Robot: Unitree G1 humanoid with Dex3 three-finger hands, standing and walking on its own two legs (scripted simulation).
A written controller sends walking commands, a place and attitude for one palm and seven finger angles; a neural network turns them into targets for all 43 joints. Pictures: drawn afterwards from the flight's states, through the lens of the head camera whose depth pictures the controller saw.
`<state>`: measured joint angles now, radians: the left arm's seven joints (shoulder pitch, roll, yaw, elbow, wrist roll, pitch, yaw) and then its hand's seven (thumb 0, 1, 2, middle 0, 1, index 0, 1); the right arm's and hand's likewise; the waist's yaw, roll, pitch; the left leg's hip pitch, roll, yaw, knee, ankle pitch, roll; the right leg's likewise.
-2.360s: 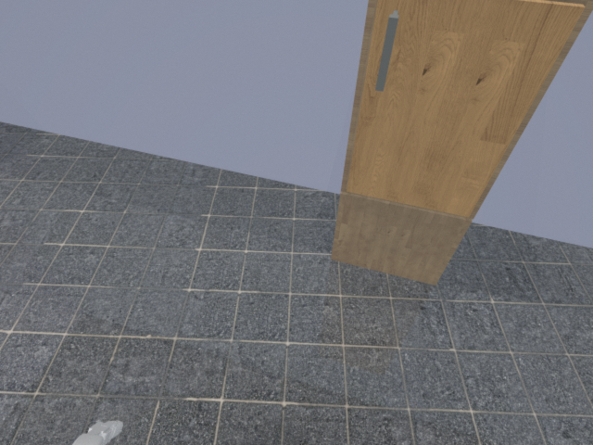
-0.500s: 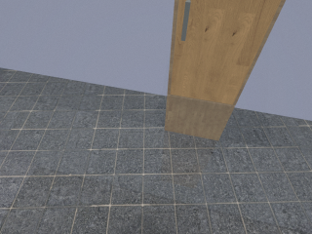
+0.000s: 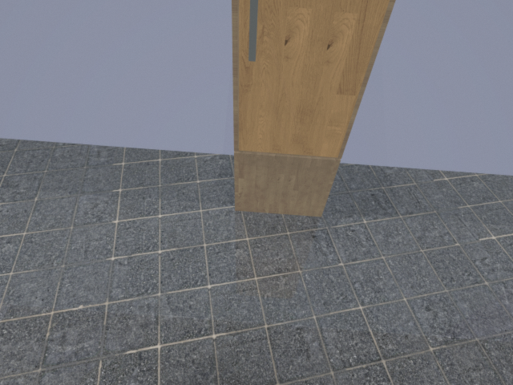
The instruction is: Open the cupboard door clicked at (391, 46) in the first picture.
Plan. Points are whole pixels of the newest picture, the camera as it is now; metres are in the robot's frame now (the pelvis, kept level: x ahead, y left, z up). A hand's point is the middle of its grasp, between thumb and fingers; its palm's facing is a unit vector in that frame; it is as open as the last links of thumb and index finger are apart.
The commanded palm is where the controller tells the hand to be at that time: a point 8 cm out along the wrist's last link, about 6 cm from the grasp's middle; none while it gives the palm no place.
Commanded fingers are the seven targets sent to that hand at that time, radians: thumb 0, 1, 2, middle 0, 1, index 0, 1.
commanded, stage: take the last steps up to it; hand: left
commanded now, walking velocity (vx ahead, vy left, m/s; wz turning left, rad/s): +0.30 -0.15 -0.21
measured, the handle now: (253, 27) +0.95 +0.05 +0.13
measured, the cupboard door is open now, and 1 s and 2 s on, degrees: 0 0 0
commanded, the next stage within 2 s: come to a stop and stand still in 1.12 s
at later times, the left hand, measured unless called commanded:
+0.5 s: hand out of the picture +0.03 +0.13 -0.20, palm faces +0.00 -1.00 -0.08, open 7.4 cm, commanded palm none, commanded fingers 0.00 0.90 0.90 -0.20 -0.30 -0.20 -0.30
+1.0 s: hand (209, 272) +0.37 +0.12 -0.17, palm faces -0.16 -0.98 -0.14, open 7.4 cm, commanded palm none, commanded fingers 0.00 0.90 0.90 -0.20 -0.30 -0.20 -0.30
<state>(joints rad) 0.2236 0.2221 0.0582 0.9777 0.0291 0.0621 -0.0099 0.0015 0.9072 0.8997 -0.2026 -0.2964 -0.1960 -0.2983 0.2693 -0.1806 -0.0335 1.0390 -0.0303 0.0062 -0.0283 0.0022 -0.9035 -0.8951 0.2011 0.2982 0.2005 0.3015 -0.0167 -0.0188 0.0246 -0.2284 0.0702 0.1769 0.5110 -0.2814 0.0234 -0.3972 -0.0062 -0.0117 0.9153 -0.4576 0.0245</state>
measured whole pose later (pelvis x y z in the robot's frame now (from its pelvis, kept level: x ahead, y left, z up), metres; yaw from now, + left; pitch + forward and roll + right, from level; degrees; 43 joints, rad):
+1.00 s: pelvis +0.27 -0.04 +0.00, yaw -6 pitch +0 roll +0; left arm 0.15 0.18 0.06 1.04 0.03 0.01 -0.03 0.00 0.91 0.90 -0.20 -0.30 -0.19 -0.30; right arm 0.48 -0.07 -0.03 1.15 -0.03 -0.05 -0.02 0.00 -0.91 -0.90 0.20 0.30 0.20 0.30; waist -0.08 -0.03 0.04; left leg -0.02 0.06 0.21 0.35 -0.32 -0.01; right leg -0.53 -0.13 -0.09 0.73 -0.19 0.03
